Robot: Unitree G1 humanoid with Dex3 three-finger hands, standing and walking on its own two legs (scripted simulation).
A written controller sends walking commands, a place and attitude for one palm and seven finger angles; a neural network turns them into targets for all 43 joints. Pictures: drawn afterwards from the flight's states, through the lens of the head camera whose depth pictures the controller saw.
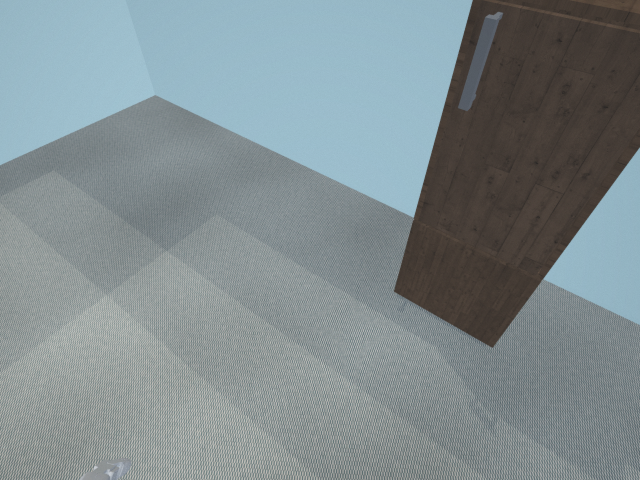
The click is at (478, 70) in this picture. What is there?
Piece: cupboard door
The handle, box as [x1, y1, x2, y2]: [458, 12, 502, 110]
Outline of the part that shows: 501,12 497,12 494,15 489,14 484,19 459,102 459,108 467,110 475,97 474,93 498,20 501,18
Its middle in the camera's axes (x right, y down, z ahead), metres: +0.32 -0.36 +0.79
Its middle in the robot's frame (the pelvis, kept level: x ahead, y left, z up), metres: +0.86 -0.28 +0.15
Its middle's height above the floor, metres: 0.92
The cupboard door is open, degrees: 0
